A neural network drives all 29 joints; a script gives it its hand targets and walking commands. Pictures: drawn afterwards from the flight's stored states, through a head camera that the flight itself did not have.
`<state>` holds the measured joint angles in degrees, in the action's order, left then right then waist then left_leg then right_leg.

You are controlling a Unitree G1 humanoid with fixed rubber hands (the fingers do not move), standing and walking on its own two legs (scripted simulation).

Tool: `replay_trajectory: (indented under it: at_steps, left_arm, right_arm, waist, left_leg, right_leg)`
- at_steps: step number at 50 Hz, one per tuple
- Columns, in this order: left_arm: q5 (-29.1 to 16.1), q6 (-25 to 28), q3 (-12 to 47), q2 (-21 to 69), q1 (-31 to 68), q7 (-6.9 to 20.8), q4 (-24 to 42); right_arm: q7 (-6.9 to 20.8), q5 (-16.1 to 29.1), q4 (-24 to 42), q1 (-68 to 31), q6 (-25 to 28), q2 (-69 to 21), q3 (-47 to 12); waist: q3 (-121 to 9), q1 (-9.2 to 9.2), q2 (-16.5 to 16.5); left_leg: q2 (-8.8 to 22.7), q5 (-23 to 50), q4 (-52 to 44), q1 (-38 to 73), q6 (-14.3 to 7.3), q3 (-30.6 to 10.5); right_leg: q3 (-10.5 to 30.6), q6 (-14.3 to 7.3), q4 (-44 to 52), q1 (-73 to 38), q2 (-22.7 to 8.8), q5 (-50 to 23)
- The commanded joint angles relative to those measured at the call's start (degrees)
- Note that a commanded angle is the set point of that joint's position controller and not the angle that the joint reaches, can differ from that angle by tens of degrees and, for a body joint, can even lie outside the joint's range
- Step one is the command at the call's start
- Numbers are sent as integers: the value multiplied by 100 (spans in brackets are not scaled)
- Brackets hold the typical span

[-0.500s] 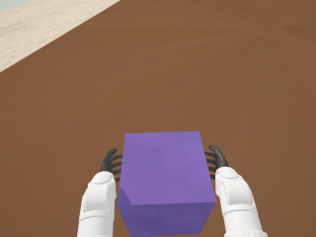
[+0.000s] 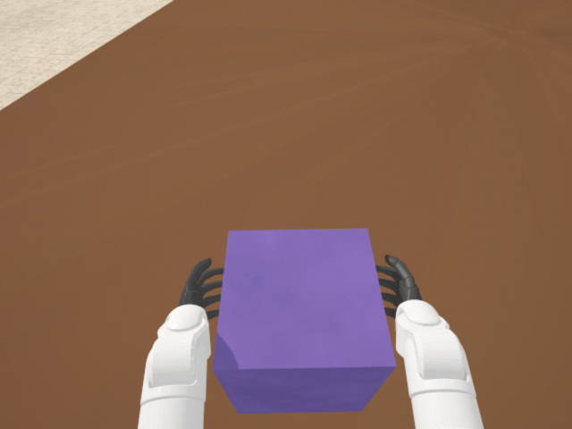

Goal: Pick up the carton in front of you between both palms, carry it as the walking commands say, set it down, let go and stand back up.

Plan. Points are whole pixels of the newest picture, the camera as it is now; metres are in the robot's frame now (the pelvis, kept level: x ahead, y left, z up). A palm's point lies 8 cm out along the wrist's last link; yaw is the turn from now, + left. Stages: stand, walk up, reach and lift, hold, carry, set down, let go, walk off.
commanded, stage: carry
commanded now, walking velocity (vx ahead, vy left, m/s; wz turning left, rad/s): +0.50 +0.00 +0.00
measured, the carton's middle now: (298, 326) +0.31 +0.00 -0.04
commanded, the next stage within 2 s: none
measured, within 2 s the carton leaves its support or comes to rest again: neither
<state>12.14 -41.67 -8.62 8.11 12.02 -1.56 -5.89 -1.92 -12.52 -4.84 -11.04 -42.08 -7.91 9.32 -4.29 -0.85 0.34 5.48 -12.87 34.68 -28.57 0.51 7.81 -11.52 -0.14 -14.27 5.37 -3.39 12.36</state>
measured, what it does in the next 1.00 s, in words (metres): walks ahead: left foot, then right foot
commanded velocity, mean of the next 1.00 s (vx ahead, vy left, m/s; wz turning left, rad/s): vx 0.01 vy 0.00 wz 0.00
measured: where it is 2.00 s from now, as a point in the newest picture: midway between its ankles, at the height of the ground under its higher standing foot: outside the picture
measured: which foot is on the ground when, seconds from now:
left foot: up 0.00-0.10, down 0.12-1.00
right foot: down 0.00-0.14, up 0.16-0.44, down 0.46-1.00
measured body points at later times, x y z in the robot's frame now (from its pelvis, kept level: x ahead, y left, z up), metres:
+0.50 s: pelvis +0.21 +0.04 -0.01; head +0.22 +0.03 +0.44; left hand +0.53 +0.17 +0.03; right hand +0.51 -0.13 +0.02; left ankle +0.17 +0.13 -0.75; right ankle +0.26 -0.07 -0.75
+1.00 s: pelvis +0.26 +0.03 -0.02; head +0.25 +0.03 +0.43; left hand +0.57 +0.18 +0.01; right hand +0.57 -0.13 +0.01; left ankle +0.17 +0.13 -0.75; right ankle +0.26 -0.08 -0.75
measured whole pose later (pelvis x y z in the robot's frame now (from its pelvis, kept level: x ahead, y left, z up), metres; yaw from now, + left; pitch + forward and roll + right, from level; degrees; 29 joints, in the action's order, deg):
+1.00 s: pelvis +0.26 +0.03 -0.02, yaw +0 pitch +3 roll +0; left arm 13.4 -41.3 -10.0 8.2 12.8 -1.3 -8.5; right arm -1.8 -13.5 -8.5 -12.8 -41.9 -8.2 9.9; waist -5.1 -0.3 -0.6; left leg 4.2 -23.6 30.6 -9.9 0.6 10.9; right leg -10.8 -1.1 -32.7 19.1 -3.5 16.6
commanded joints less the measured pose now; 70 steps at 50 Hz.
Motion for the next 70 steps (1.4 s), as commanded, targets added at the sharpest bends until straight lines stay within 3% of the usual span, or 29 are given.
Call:
replay_trajectory:
  at_steps: [1, 3, 5, 6, 7, 8, 9, 10, 11, 13, 16, 19, 21, 22, 23, 24, 25, 26, 28, 31, 37, 43, 54, 70]
  left_arm:
    - [-1180, 129, 3000, 4696, 2288, 1191, 140]
    - [-1130, 133, 2941, 4719, 2356, 1190, 52]
    - [-1078, 129, 2914, 4778, 2436, 1195, -60]
    - [-1044, 119, 2879, 4781, 2424, 1203, -129]
    - [-1101, 84, 2892, 4841, 2496, 1209, -153]
    - [-1118, 87, 2997, 4877, 2466, 1227, -136]
    - [-1170, 133, 3103, 4966, 2485, 1251, -75]
    - [-1229, 209, 3176, 5073, 2538, 1283, 0]
    - [-1280, 292, 3279, 5152, 2539, 1301, 76]
    - [-1348, 448, 3430, 5276, 2481, 1290, 197]
    - [-1439, 553, 3730, 5309, 2358, 1198, 594]
    - [-1536, 424, 3934, 5130, 2414, 1122, 974]
    - [-1499, 260, 3840, 4928, 2321, 1106, 967]
    - [-1449, 173, 3723, 4820, 2258, 1111, 888]
    - [-1384, 88, 3542, 4650, 2222, 1123, 750]
    - [-1284, 38, 3345, 4546, 2195, 1140, 603]
    - [-1225, 17, 3124, 4495, 2066, 1154, 306]
    - [-1139, 20, 2907, 4510, 1998, 1169, 88]
    - [-995, 76, 2600, 4565, 1970, 1204, -254]
    - [-1073, 167, 2669, 4883, 2235, 1267, -343]
    - [-1210, 223, 2957, 5125, 2543, 1305, -135]
    - [-1289, 218, 3125, 5102, 2543, 1286, 55]
    - [-1264, 215, 3062, 5031, 2586, 1282, 25]
    - [-1147, 180, 2824, 5147, 2827, 1352, -350]
  right_arm:
    - [1198, 1299, 223, -2561, 186, -4712, -3232]
    - [1225, 1301, 118, -2666, 205, -4732, -3142]
    - [1250, 1275, -151, -2651, 222, -4777, -2993]
    - [1266, 1244, -287, -2602, 214, -4816, -2917]
    - [1285, 1155, -399, -2454, 211, -4750, -2814]
    - [1295, 1181, -459, -2433, 252, -4859, -2795]
    - [1310, 1249, -440, -2402, 304, -4959, -2798]
    - [1335, 1289, -386, -2395, 365, -5081, -2863]
    - [1364, 1346, -278, -2414, 435, -5150, -2957]
    - [1394, 1452, -74, -2568, 588, -5242, -3186]
    - [1394, 1624, 333, -2621, 703, -5261, -3546]
    - [1326, 1681, 697, -2532, 587, -5076, -3723]
    - [1254, 1594, 735, -2429, 403, -4834, -3636]
    - [1218, 1520, 702, -2368, 309, -4718, -3565]
    - [1182, 1413, 615, -2286, 215, -4583, -3428]
    - [1152, 1332, 458, -2182, 113, -4548, -3355]
    - [1141, 1281, 355, -2223, 40, -4525, -3282]
    - [1152, 1219, 248, -2326, 22, -4506, -3179]
    - [1201, 1164, -3, -2552, 85, -4580, -3053]
    - [1261, 1258, -124, -2738, 179, -4902, -3102]
    - [1307, 1303, -180, -2715, 227, -5112, -3106]
    - [1290, 1326, -32, -2641, 232, -5070, -3150]
    - [1275, 1332, 30, -2775, 237, -5038, -3192]
    - [1364, 1232, -390, -3030, 211, -5173, -2947]
  waist:
    - [-1077, -55, 901]
    - [-933, -40, 892]
    - [-1137, 53, 408]
    - [-1363, 153, -87]
    - [-1664, 229, -1270]
    - [-1642, 222, -1837]
    - [-1663, 205, -1378]
    - [-1804, 198, -942]
    - [-1910, 184, -636]
    - [-2006, 146, -699]
    - [-2139, 111, -797]
    - [-2061, 156, -1012]
    - [-1909, 90, -781]
    - [-1878, 78, -626]
    - [-1971, 103, -253]
    - [-2064, 163, 150]
    - [-1995, 122, 612]
    - [-1736, 106, 614]
    - [-1644, 84, 458]
    - [-1835, 84, 199]
    - [-1999, 87, -26]
    - [-2013, 89, -134]
    - [-1766, 85, -38]
    - [-1369, 90, -53]
  left_leg:
    - [-123, 491, -449, 150, 28, 298]
    - [-158, 601, -790, 591, 39, 439]
    - [-362, 585, -1223, 1970, 5, 711]
    - [221, 696, -1390, 2873, -94, -13]
    - [1531, 1228, -1748, 3653, -670, -1965]
    - [1947, 2514, -1889, 4087, -1196, -2700]
    - [1995, 3516, -1784, 4027, -1297, -2461]
    - [1824, 4125, -1656, 3914, -1201, -1945]
    - [1669, 4135, -1638, 3866, -1000, -1478]
    - [1313, 4147, -1667, 3599, -730, -743]
    - [1095, 4171, -1528, 3358, -727, -172]
    - [974, 3553, -1342, 3071, -675, 118]
    - [764, 2702, -982, 2669, -448, 273]
    - [712, 2153, -819, 2338, -282, 210]
    - [641, 1348, -557, 1913, -127, 226]
    - [342, 611, -657, 1709, 10, 44]
    - [269, 355, -869, 1882, 46, -83]
    - [325, 638, -851, 2026, 54, -102]
    - [380, 1507, -728, 2166, 38, -98]
    - [420, 2309, -630, 2195, 69, -78]
    - [377, 2686, -507, 2292, 63, -41]
    - [416, 2953, -453, 2434, 28, -31]
    - [432, 1917, -614, 2162, -37, -59]
    - [445, 473, -1062, 1754, -142, -183]
  right_leg:
    - [736, -586, 517, -692, -1251, -316]
    - [546, -444, 189, -476, -1203, -267]
    - [32, -130, -1094, 129, -829, -786]
    - [-172, 141, -2210, 832, -651, -718]
    - [-106, 398, -3666, 1968, -72, 330]
    - [340, 351, -4388, 2847, 124, 1816]
    - [751, 221, -4837, 3046, -47, 2025]
    - [905, 140, -4821, 2940, -177, 1970]
    - [959, 89, -4429, 2859, -290, 1727]
    - [802, 85, -3367, 2358, -202, 1226]
    - [563, 64, -2398, 1781, 28, 733]
    - [301, 25, -1652, 1305, 58, -158]
    - [150, 5, -646, 652, -19, -1446]
    - [297, -11, -522, 191, -266, -1829]
    - [737, -45, -711, -357, -799, -2884]
    - [1064, -331, -1213, -607, -1217, -4067]
    - [1165, -427, -1192, -406, -1209, -3728]
    - [1030, -366, -1151, -109, -1063, -3561]
    - [868, -281, -1330, 71, -879, -3785]
    - [715, -238, -1614, -13, -761, -3993]
    - [672, -245, -1803, -37, -706, -4161]
    - [595, -208, -1851, 149, -608, -3612]
    - [634, -192, -1719, 288, -649, -2697]
    - [725, -140, -1246, 508, -647, -1374]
